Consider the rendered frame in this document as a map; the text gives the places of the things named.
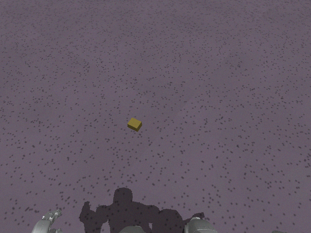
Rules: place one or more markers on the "left robot hand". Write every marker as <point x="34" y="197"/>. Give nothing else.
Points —
<point x="44" y="225"/>

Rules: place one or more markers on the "small box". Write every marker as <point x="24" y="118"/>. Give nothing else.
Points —
<point x="134" y="124"/>

